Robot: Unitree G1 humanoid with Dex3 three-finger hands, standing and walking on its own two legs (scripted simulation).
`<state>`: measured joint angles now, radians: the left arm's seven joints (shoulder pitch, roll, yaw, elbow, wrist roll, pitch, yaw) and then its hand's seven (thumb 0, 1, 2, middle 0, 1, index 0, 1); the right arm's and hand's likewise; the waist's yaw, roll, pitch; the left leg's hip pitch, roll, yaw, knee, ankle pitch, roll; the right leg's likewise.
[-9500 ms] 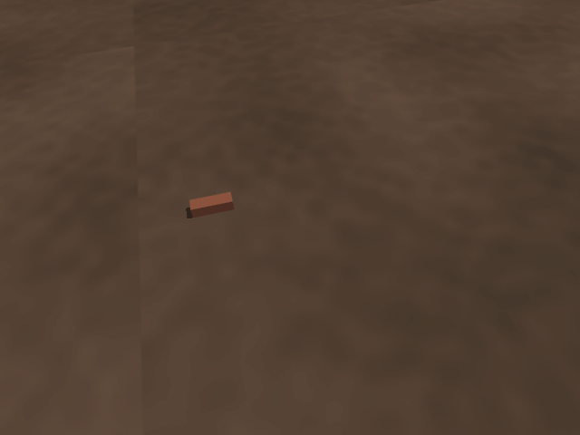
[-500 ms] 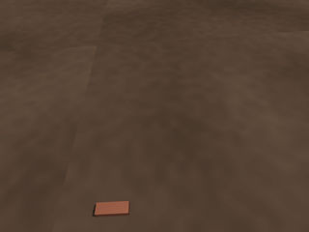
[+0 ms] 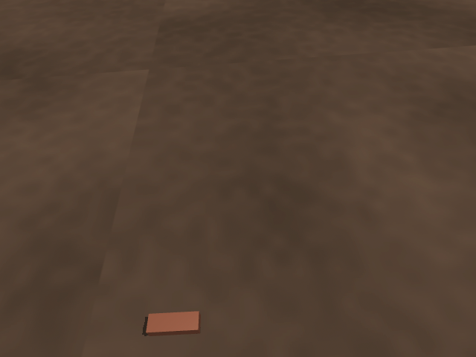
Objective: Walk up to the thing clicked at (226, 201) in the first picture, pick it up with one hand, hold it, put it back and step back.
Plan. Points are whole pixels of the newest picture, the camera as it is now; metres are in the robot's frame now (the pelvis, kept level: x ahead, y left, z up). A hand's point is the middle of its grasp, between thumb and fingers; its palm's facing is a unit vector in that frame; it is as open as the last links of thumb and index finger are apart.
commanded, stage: stand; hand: left
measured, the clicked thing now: (174, 323) +0.38 +0.30 -0.75
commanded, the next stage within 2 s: walk up in 0.44 s
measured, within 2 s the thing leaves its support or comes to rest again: neither
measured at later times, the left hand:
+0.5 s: hand out of the picture +0.08 +0.26 -0.16, palm faces +0.00 -0.94 -0.35, open 7.4 cm
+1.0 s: hand out of the picture +0.05 +0.35 -0.18, palm faces -0.02 -0.93 -0.36, open 7.4 cm
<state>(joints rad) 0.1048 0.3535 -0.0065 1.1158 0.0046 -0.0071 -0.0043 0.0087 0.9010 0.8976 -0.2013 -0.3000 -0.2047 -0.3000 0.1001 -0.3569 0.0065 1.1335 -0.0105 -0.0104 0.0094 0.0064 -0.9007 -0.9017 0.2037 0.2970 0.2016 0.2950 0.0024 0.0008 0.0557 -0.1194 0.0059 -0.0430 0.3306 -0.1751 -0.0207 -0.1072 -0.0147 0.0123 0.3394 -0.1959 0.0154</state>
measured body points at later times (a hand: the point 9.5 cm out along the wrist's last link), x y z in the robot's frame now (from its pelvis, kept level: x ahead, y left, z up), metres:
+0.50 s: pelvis +0.00 +0.00 +0.00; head +0.02 +0.00 +0.45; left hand +0.08 +0.31 -0.13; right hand +0.08 -0.30 -0.13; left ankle +0.00 +0.13 -0.75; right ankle -0.01 -0.13 -0.75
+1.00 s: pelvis -0.03 +0.09 -0.01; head +0.02 +0.11 +0.44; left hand +0.05 +0.40 -0.15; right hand +0.06 -0.21 -0.13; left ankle -0.02 +0.18 -0.75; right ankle -0.04 -0.05 -0.73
